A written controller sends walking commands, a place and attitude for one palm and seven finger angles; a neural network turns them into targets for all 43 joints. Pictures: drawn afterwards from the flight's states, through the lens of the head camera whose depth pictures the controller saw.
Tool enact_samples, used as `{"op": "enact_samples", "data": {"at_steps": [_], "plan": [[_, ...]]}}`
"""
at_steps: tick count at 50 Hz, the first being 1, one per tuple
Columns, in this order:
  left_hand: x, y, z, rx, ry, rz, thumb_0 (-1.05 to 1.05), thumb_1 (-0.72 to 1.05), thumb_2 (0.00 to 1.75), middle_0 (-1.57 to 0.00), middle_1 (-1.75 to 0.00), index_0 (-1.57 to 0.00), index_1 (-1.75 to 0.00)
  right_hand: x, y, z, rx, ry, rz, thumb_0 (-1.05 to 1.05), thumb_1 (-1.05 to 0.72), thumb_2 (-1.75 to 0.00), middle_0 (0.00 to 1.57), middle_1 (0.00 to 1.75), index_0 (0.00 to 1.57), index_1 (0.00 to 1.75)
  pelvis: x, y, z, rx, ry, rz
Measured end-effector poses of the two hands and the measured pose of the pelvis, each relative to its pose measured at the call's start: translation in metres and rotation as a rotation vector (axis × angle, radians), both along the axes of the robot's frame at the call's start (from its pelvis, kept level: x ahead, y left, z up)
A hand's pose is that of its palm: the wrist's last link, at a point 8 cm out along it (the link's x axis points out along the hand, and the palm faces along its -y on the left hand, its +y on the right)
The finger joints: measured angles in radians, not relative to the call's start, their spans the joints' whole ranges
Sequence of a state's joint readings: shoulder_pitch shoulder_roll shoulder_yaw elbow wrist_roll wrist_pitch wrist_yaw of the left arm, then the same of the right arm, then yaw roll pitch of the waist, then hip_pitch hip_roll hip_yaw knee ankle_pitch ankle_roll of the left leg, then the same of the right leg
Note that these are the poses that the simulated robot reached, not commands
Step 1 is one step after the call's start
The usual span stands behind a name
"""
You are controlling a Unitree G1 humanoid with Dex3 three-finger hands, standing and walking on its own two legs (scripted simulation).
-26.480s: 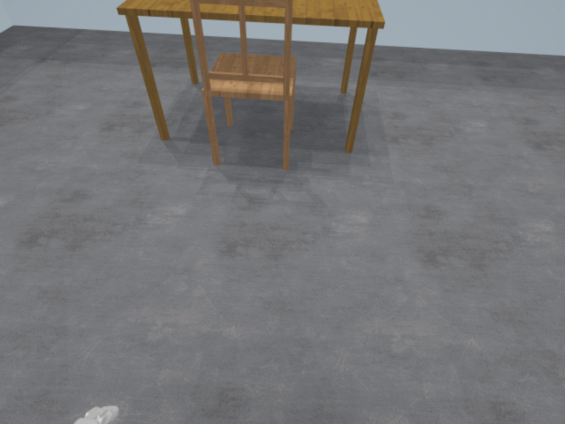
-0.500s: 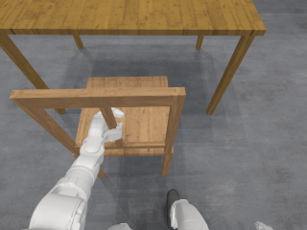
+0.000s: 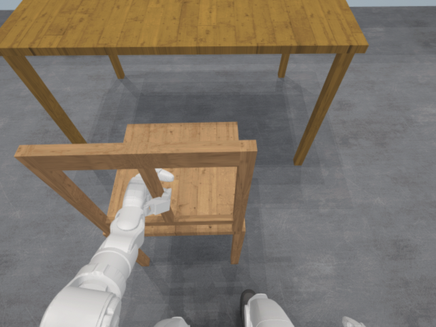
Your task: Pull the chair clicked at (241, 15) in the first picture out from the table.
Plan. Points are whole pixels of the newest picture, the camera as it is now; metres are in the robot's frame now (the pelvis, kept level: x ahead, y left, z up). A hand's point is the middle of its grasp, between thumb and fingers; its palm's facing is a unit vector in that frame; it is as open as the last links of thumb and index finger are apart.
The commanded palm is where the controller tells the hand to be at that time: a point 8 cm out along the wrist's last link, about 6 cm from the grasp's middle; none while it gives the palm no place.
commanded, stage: step backward, pulling the chair out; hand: left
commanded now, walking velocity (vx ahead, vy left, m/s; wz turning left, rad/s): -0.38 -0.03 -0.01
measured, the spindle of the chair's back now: (159, 196) +0.38 +0.14 -0.08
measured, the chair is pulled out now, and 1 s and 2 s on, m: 0.32 0.33 0.44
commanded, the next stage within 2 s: none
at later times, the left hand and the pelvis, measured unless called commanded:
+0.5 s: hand (163, 206) +0.35 +0.12 -0.05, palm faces -0.04 -0.98 -0.21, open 5.5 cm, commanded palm +0.36 +0.17 -0.05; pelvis -0.01 +0.00 -0.01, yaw -1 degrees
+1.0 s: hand (163, 206) +0.35 +0.12 -0.05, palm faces -0.04 -0.98 -0.20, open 5.6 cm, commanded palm +0.34 +0.17 -0.05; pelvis -0.03 +0.00 +0.00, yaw -1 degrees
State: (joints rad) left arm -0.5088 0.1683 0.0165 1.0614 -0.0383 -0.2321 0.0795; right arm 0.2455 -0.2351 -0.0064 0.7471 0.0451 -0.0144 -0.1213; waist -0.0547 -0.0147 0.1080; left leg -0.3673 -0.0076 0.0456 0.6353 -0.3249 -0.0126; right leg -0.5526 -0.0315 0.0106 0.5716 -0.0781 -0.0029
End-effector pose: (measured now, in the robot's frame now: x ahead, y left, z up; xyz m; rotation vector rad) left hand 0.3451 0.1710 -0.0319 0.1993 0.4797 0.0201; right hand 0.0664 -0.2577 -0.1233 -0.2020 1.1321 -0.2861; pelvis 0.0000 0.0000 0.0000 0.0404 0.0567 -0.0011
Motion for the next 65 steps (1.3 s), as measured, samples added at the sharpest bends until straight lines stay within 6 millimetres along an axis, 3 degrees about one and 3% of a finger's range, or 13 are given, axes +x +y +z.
{"op": "enact_samples", "data": {"at_steps": [6, 17, 27, 38, 43, 49, 58, 65], "plan": [[-0.011, 0.000, 0.000, 0.011, -0.005, 0.013, 0.06, 0.64, 0.80, -0.35, -1.24, -0.50, -1.45, -0.014, -0.007, -0.004, 0.005, 0.015, -0.009, 0.01, -0.91, -0.90, 0.20, 0.30, 0.21, 0.30, -0.004, -0.004, -0.001, -0.006, 0.008, -0.004], [-0.014, 0.003, 0.000, 0.011, -0.010, -0.029, 0.05, 0.65, 0.78, -0.33, -1.26, -0.50, -1.45, -0.042, -0.011, 0.012, -0.062, 0.034, -0.041, 0.01, -0.91, -0.90, 0.20, 0.30, 0.21, 0.30, -0.013, 0.010, 0.003, -0.012, 0.010, -0.017], [-0.015, 0.002, 0.000, 0.017, -0.015, -0.004, 0.05, 0.63, 0.81, -0.35, -1.26, -0.50, -1.45, -0.029, 0.001, -0.008, 0.004, 0.003, -0.032, 0.01, -0.91, -0.90, 0.20, 0.30, 0.21, 0.30, -0.010, 0.001, -0.008, -0.002, -0.019, -0.019], [-0.013, 0.004, -0.001, 0.010, -0.015, -0.062, 0.04, 0.63, 0.79, -0.32, -1.30, -0.50, -1.45, -0.034, 0.008, 0.008, -0.044, 0.020, -0.009, 0.01, -0.91, -0.90, 0.20, 0.30, 0.21, 0.30, -0.016, 0.018, 0.001, -0.020, 0.009, -0.009], [-0.012, 0.004, 0.000, 0.008, -0.008, -0.055, 0.05, 0.63, 0.79, -0.32, -1.30, -0.50, -1.45, -0.031, 0.013, 0.005, -0.022, 0.027, -0.010, 0.01, -0.91, -0.90, 0.20, 0.30, 0.21, 0.30, -0.010, 0.011, 0.001, -0.034, -0.004, -0.023], [-0.013, 0.002, 0.000, 0.009, -0.002, -0.015, 0.05, 0.63, 0.82, -0.33, -1.29, -0.50, -1.45, -0.029, 0.007, 0.001, 0.002, 0.019, -0.008, 0.01, -0.91, -0.90, 0.21, 0.30, 0.21, 0.30, -0.023, 0.000, 0.001, -0.038, 0.001, -0.014], [-0.029, 0.004, 0.000, 0.000, 0.006, -0.021, 0.06, 0.64, 0.80, -0.31, -1.29, -0.49, -1.45, -0.057, -0.011, 0.015, -0.075, 0.028, -0.023, 0.01, -0.91, -0.90, 0.20, 0.30, 0.21, 0.30, -0.048, 0.012, 0.005, -0.038, 0.008, 0.000], [-0.049, 0.010, 0.000, -0.005, 0.006, -0.037, 0.06, 0.65, 0.79, -0.30, -1.30, -0.49, -1.45, -0.075, -0.002, 0.018, -0.074, 0.029, -0.031, 0.01, -0.91, -0.90, 0.20, 0.29, 0.20, 0.30, -0.053, 0.014, 0.004, -0.039, -0.025, -0.026]]}}
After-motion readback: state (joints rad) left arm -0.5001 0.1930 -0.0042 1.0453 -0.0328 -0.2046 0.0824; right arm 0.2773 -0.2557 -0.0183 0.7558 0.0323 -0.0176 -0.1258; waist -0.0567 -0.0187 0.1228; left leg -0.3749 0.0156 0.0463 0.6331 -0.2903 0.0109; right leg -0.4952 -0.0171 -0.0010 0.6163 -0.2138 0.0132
